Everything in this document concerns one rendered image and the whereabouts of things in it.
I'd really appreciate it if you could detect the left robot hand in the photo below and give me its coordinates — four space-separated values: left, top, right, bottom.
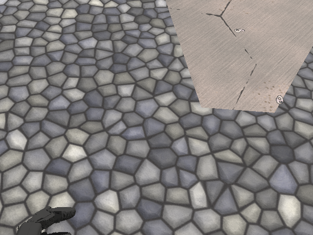
16 206 76 235

